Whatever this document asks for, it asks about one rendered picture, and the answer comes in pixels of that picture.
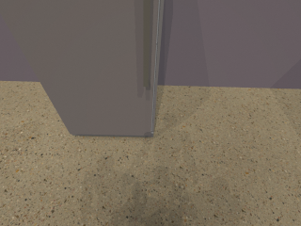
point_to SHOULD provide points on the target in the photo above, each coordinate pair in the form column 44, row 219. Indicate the fridge door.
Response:
column 89, row 57

